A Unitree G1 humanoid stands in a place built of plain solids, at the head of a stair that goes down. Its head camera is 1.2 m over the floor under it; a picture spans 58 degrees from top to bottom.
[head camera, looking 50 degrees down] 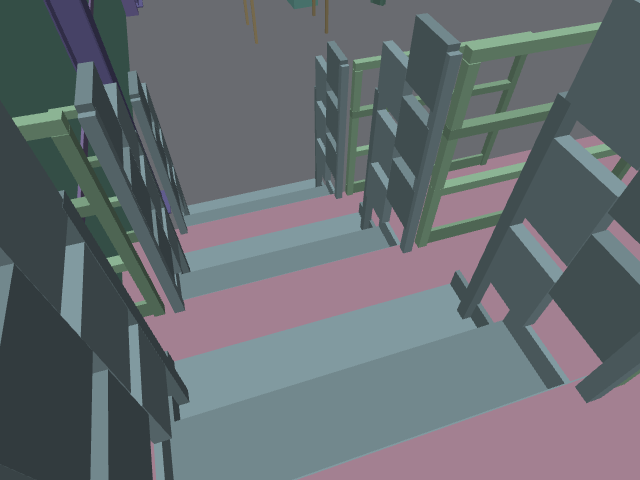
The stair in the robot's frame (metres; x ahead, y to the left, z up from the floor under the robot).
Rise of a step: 0.18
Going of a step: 0.30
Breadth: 1.22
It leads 18 degrees to the left of straight ahead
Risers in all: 3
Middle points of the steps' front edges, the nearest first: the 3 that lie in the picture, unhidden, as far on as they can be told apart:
0.32 -0.19 0.00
0.60 -0.09 -0.18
0.89 0.00 -0.36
